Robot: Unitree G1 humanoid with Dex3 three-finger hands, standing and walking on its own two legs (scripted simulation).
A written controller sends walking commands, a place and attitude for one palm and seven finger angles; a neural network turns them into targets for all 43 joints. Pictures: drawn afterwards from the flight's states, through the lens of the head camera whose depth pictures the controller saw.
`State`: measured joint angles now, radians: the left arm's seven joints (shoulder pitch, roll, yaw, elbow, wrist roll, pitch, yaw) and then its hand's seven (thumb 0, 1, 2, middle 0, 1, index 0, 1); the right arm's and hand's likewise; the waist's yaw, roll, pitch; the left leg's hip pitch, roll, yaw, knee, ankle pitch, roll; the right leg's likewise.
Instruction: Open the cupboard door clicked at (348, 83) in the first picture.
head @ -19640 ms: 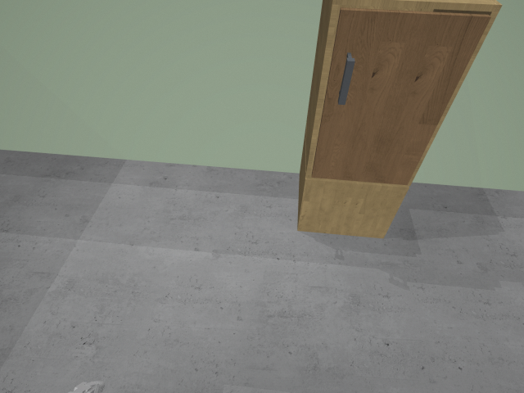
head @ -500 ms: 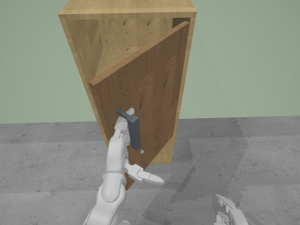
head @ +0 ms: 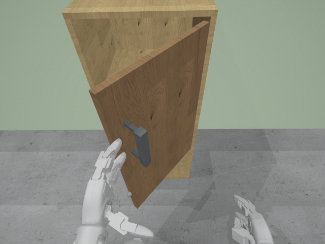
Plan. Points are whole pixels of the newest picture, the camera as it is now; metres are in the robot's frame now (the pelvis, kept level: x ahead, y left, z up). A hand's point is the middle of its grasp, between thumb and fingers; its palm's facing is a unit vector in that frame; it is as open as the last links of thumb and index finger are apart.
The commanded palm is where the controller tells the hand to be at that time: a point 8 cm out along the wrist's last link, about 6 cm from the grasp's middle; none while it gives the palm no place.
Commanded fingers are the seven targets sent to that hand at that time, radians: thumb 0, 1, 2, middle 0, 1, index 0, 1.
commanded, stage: slide the hand sideways off the handle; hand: left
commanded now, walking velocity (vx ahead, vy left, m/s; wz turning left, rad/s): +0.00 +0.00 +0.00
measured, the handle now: (137, 144) +0.33 +0.08 +0.09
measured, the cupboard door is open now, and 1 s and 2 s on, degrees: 50 50 50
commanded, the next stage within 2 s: draw the hand back to the body in 0.28 s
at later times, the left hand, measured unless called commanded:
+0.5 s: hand (109, 209) +0.18 +0.11 +0.09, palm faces -0.01 -1.00 -0.03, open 16.3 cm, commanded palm +0.15 +0.18 +0.10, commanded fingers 0.00 -0.50 0.30 -0.15 -0.30 -0.15 -0.30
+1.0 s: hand (56, 198) +0.18 +0.20 +0.14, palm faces +0.14 -0.97 -0.22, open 15.6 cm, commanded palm +0.15 +0.25 +0.16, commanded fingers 0.00 -0.08 0.48 -0.17 -0.30 -0.17 -0.30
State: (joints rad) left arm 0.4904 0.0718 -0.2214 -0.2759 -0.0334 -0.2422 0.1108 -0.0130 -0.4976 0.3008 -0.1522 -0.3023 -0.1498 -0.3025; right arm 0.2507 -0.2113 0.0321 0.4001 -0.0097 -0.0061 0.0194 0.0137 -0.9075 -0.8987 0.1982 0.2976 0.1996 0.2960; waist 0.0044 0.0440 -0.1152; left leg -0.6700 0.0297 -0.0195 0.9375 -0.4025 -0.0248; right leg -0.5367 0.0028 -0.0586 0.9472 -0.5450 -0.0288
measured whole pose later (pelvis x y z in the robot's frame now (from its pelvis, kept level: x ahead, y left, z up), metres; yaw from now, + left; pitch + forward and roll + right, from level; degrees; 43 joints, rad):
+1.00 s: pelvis +0.00 +0.02 +0.02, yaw +0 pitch +3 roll -2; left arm 0.60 0.27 0.07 -0.49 -0.12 -0.07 0.01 -0.01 -0.37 0.36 -0.16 -0.30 -0.15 -0.30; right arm 0.26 -0.22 0.06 0.47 0.03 -0.10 -0.09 0.02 -0.91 -0.90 0.20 0.30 0.20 0.30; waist 0.05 0.06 -0.11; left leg -0.52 0.03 -0.02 0.82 -0.36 0.00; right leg -0.37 0.01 -0.06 0.77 -0.46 0.00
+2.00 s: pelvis +0.02 +0.01 +0.06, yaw -2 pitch -4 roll +0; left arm 0.47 0.34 0.32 -0.38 -0.08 -0.08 0.12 0.01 0.89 0.90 -0.21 -0.30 -0.21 -0.30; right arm 0.19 -0.23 0.02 0.64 0.00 -0.08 -0.09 0.01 -0.91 -0.90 0.20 0.30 0.20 0.30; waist 0.07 0.06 0.01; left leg -0.14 0.03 0.02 0.41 -0.20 -0.02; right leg 0.00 0.01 -0.02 0.36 -0.29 -0.02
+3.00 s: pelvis -0.12 +0.06 +0.04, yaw +0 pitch -2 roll -3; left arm 0.49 0.39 0.41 -0.53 -0.03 -0.21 0.17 0.01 0.89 0.90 -0.21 -0.30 -0.21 -0.30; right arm 0.19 -0.22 -0.01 0.62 0.00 -0.06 -0.09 0.01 -0.91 -0.90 0.20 0.30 0.20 0.30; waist 0.02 0.02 0.06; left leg -0.44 0.00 0.00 0.60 -0.13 0.05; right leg -0.36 0.03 0.03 0.65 -0.29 0.04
